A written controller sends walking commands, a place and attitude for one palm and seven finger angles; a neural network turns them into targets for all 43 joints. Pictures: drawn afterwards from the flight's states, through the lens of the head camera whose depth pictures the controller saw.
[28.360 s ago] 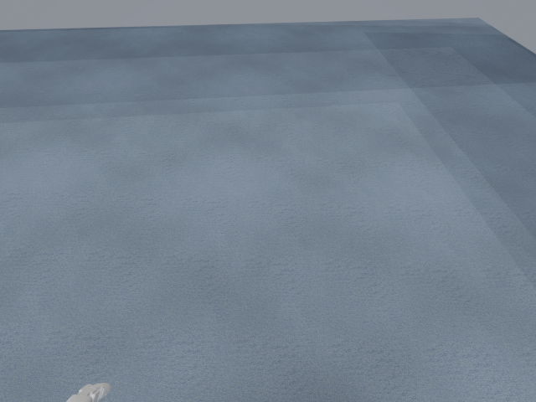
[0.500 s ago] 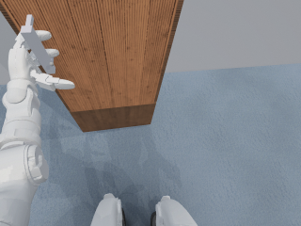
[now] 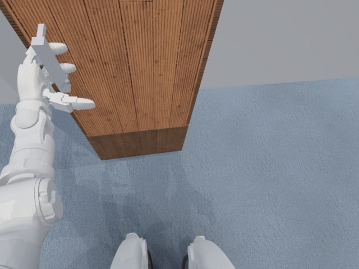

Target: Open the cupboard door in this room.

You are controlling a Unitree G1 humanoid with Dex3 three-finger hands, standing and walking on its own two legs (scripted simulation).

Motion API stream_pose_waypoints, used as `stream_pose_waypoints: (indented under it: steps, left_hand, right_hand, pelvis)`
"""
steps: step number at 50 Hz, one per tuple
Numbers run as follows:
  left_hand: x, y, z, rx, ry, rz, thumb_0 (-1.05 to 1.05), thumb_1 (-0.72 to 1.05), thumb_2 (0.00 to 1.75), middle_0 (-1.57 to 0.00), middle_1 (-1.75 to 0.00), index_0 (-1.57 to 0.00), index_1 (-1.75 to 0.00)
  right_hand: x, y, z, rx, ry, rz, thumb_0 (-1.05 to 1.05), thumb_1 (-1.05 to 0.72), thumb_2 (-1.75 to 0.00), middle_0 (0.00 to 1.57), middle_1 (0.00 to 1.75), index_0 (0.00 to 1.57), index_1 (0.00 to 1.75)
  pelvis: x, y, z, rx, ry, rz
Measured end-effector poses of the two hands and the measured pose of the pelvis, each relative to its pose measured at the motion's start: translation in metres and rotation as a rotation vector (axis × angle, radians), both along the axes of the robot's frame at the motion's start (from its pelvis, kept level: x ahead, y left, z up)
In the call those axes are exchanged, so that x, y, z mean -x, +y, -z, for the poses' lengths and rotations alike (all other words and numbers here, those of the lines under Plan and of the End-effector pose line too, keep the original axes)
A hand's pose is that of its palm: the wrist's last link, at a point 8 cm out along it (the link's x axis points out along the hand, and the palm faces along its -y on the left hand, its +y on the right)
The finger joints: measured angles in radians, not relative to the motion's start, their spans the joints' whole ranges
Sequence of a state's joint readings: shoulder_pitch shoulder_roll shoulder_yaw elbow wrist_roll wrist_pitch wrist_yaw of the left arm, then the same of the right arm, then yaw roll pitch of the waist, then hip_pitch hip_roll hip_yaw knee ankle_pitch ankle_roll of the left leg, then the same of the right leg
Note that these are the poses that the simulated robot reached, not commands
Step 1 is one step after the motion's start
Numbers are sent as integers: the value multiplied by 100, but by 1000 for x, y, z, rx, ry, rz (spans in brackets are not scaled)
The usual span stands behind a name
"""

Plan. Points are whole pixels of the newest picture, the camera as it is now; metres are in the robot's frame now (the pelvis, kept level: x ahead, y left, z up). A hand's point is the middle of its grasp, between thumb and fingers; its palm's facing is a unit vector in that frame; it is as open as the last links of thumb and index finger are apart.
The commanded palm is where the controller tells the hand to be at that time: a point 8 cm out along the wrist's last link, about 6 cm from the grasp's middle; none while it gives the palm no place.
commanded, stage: close the thumb around the handle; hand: left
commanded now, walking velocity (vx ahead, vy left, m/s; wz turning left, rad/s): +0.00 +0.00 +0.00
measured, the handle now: (54, 61) +0.56 +0.24 +0.07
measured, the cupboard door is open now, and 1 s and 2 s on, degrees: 0 5 48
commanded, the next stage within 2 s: pull the door open along its arc in 0.58 s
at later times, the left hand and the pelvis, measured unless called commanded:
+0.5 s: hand (65, 83) +0.50 +0.21 +0.06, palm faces +0.10 -0.99 +0.00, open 5.8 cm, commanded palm +0.47 +0.25 +0.06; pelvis -0.01 +0.01 +0.00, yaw +0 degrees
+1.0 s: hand (66, 94) +0.47 +0.20 +0.06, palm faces +0.08 -1.00 -0.01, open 5.9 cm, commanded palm +0.42 +0.25 +0.06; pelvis +0.00 +0.00 +0.01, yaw -1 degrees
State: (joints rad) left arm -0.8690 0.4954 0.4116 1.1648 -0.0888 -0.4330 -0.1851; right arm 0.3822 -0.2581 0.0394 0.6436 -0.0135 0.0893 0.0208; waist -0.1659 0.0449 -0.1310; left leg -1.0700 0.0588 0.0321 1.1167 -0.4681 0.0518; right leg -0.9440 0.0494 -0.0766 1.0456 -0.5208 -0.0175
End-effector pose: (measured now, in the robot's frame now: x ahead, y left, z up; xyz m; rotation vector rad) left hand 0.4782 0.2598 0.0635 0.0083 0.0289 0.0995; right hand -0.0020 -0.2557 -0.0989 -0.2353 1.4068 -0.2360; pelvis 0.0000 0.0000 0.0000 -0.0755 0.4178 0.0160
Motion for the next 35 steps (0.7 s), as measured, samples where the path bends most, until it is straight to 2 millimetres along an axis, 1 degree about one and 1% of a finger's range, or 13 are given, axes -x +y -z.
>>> stream_pose_waypoints:
  steps: [3, 7, 21, 25, 35]
  left_hand:
    - [0, 0, 0, 0, -2, 3, -1, -36, 36, -30, -121, -30, -121]
    - [2, 2, -1, -1, -6, 7, -1, -20, 43, -31, -123, -31, -123]
    - [5, 4, 0, 0, -9, 6, 1, 54, 75, -37, -130, -37, -131]
    - [5, 4, 0, 4, -11, -2, 1, 71, 82, -37, -131, -37, -133]
    - [5, 3, 0, 3, -11, -6, 1, 73, 81, -35, -133, -35, -135]
  right_hand:
    - [1, 1, -1, 2, -1, 2, 1, -91, -90, 20, 30, 20, 29]
    - [2, 2, -1, 7, -3, 4, 1, -91, -90, 20, 30, 20, 29]
    - [9, 2, -2, 22, 1, 0, 1, -91, -90, 20, 30, 20, 29]
    - [11, 2, -2, 22, 6, -3, 1, -91, -90, 20, 30, 20, 29]
    - [14, 3, -1, 17, 12, -3, 1, -91, -90, 20, 30, 20, 29]
  pelvis:
    - [0, 1, 0, 0, -1, 1]
    - [1, 3, 0, 2, -4, 1]
    - [8, 6, 2, 7, -7, -2]
    - [9, 6, 2, 8, -6, -4]
    - [9, 5, 2, 8, -6, -6]
